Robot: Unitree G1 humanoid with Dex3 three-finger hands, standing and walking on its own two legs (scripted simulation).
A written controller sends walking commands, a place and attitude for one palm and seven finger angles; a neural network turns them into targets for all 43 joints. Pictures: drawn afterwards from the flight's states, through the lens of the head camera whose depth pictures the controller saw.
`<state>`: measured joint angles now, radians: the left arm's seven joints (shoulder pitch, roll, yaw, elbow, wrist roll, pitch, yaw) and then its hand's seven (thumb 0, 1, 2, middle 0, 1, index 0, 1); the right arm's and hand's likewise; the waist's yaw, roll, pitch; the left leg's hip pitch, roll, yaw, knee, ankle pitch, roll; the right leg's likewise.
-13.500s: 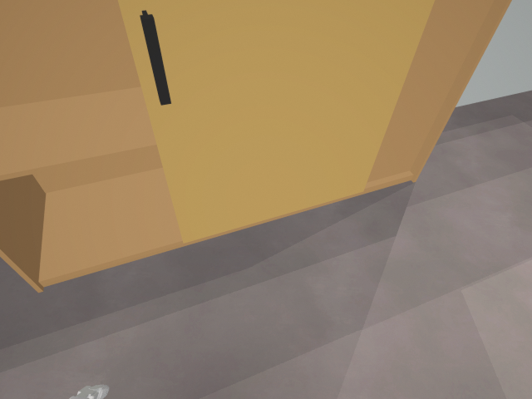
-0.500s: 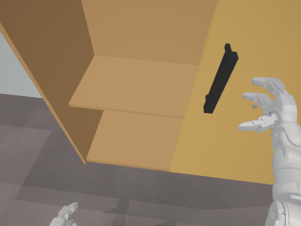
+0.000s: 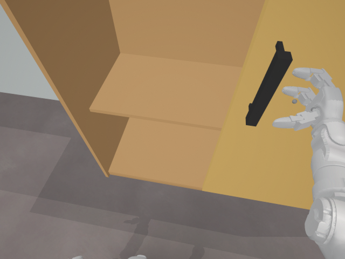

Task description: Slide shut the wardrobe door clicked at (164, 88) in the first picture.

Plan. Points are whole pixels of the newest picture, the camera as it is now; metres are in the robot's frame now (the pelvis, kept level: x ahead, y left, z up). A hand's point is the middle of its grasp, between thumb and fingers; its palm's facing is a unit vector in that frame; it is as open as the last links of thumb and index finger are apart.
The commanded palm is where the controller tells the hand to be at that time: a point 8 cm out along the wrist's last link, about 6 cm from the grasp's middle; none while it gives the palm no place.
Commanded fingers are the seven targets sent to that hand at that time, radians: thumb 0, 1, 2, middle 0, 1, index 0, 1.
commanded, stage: move the hooked fingers beside the handle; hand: right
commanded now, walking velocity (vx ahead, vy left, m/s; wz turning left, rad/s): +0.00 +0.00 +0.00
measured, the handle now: (263, 87) +0.51 -0.14 +0.12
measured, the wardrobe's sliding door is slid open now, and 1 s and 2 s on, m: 0.57 0.57 0.57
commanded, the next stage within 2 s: feel for the door with the fingertips in 0.76 s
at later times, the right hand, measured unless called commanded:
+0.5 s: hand (292, 100) +0.47 -0.20 +0.13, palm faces +0.04 +1.00 +0.00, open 13.8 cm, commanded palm +0.45 -0.25 +0.12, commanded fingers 0.00 0.50 -0.30 0.30 1.20 0.30 1.20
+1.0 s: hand (292, 101) +0.47 -0.20 +0.13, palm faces +0.03 +1.00 +0.00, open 13.8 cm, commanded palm +0.44 -0.24 +0.12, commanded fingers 0.00 0.50 -0.30 0.30 1.20 0.30 1.20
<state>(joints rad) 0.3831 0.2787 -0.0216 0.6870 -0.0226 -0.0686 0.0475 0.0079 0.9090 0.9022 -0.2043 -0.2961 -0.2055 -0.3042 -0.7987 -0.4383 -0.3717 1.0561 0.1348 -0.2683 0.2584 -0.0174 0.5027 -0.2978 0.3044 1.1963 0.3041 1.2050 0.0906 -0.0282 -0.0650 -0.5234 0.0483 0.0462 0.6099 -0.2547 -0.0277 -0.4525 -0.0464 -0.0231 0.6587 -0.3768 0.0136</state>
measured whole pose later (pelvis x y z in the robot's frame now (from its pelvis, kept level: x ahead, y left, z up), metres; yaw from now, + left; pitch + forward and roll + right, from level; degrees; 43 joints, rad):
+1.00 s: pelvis -0.01 +0.00 -0.01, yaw +0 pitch +13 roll +1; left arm 0.41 0.28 -0.03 0.63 -0.01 -0.01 0.03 0.01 0.91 0.90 -0.20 -0.30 -0.21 -0.30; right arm -0.86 -0.47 -0.37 1.10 0.13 -0.29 0.26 -0.02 0.50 -0.30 0.36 1.23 0.34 1.23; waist 0.10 -0.02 -0.08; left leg -0.63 0.05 0.04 0.67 -0.26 -0.03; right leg -0.57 -0.05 -0.02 0.73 -0.39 0.01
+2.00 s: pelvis -0.01 +0.01 -0.01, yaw +1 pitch +11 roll +1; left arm 0.40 0.26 -0.02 0.66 -0.01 -0.02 0.01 0.01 0.91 0.90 -0.20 -0.30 -0.20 -0.30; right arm -0.80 -0.35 -0.33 1.05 0.12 -0.32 0.16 -0.02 0.50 -0.30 0.31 1.21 0.31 1.21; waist 0.11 -0.03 -0.08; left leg -0.59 0.04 0.03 0.67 -0.27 -0.02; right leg -0.51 -0.06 -0.03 0.71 -0.39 0.02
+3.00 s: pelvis -0.01 +0.00 -0.01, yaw +1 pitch +10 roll +0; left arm 0.36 0.25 -0.01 0.67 0.00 -0.04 0.01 0.01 0.91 0.90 -0.20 -0.30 -0.20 -0.30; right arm -0.81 -0.26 -0.27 1.02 0.09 -0.31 0.04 -0.02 0.50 -0.30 0.31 1.20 0.30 1.21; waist 0.09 -0.02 -0.07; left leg -0.58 0.04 0.03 0.66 -0.27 -0.02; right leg -0.49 -0.05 -0.03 0.70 -0.39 0.02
